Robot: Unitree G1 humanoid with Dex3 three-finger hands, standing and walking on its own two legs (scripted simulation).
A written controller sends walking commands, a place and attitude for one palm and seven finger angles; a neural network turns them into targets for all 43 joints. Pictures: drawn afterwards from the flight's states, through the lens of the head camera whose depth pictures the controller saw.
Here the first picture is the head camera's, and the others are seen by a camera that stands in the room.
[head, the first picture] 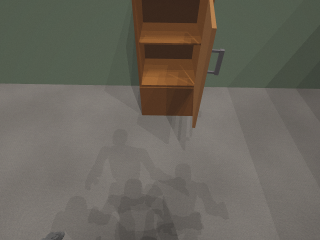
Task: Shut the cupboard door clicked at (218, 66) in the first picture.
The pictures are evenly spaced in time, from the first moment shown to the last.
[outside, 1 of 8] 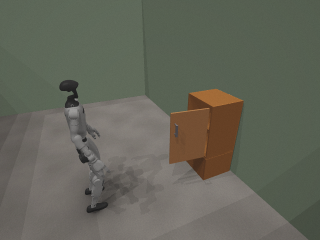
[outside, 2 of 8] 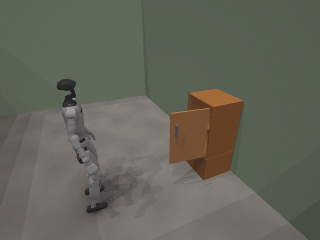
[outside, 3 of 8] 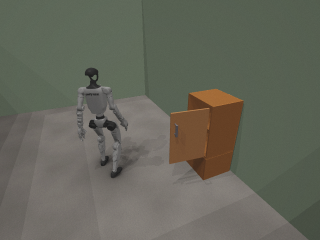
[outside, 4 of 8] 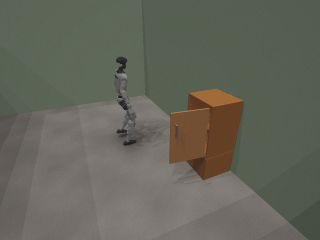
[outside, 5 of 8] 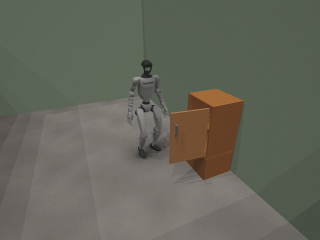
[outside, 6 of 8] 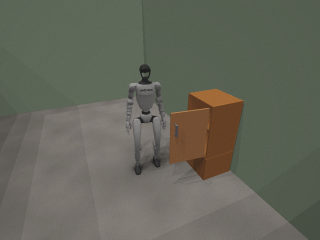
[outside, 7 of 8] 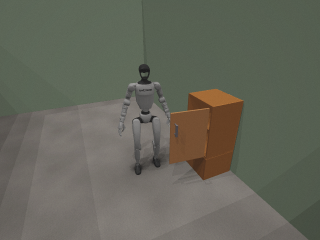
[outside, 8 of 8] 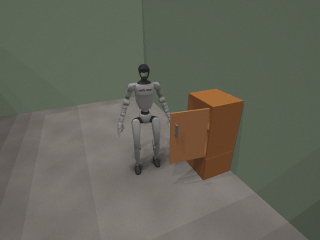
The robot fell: no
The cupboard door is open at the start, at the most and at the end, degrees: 83 83 83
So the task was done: no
